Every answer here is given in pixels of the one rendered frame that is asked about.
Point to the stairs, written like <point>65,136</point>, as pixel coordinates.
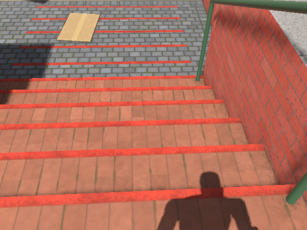
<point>68,136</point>

